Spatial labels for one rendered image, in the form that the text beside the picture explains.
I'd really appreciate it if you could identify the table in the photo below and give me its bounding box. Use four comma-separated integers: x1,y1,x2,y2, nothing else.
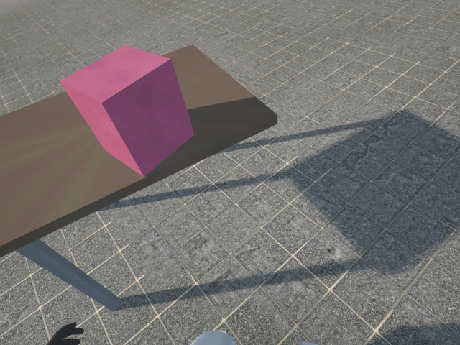
0,44,277,311

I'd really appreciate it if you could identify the robot left hand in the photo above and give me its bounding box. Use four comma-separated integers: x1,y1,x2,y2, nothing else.
47,322,84,345

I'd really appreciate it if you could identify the left robot thigh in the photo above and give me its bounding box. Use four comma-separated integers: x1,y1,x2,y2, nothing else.
191,331,236,345

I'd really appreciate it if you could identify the carton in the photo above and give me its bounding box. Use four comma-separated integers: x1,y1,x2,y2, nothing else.
60,45,194,177

